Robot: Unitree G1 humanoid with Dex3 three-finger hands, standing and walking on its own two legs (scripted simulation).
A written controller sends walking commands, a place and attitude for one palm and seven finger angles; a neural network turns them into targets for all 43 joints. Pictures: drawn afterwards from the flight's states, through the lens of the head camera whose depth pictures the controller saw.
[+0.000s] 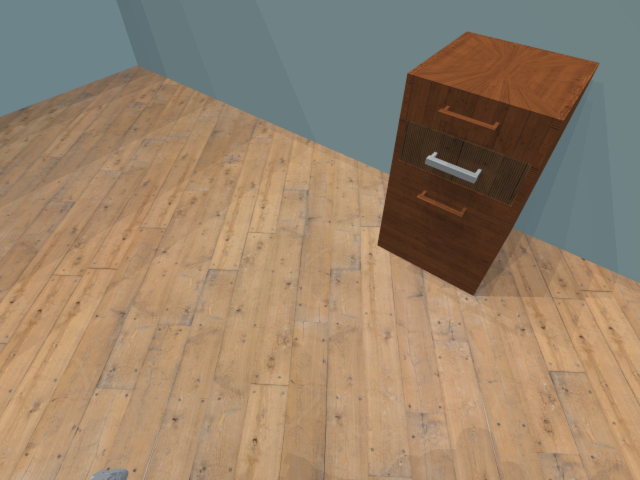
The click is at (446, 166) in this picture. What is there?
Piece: drawer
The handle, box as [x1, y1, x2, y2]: [425, 152, 481, 183]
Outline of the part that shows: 425,161 426,164 473,183 481,170 478,169 474,173 434,157 436,155 436,152 434,152 430,156 429,155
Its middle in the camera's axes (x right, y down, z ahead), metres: +0.41 -0.22 +1.20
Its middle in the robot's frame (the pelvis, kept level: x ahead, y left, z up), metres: +1.05 -0.36 -0.23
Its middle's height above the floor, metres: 0.54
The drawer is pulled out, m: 0.00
